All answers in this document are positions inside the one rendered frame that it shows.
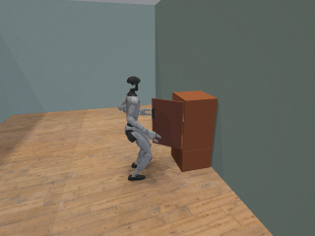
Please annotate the right robot upper arm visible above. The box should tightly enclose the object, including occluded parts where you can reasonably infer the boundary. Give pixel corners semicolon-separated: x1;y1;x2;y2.
126;96;139;123

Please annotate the robot right forearm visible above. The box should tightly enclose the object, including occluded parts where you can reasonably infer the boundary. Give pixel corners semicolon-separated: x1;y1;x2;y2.
128;117;150;134

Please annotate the handle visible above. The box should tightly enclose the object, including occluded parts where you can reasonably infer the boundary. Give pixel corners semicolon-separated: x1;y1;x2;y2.
152;107;156;119

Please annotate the right robot hand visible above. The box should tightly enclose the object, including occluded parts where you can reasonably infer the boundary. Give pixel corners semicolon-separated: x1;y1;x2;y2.
147;131;161;143

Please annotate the left robot hand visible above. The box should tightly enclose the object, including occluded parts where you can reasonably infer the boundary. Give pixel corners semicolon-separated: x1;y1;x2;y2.
139;108;153;116

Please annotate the cupboard door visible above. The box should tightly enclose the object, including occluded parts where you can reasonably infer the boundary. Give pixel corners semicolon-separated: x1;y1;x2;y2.
152;98;184;149

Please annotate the left robot thigh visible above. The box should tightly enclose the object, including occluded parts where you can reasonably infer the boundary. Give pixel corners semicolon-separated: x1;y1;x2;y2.
135;128;151;147

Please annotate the left robot upper arm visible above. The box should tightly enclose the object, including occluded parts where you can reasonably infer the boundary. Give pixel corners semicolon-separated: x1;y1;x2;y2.
117;91;129;111

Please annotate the robot left shin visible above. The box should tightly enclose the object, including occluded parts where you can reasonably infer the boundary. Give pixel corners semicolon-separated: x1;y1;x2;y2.
135;145;152;164

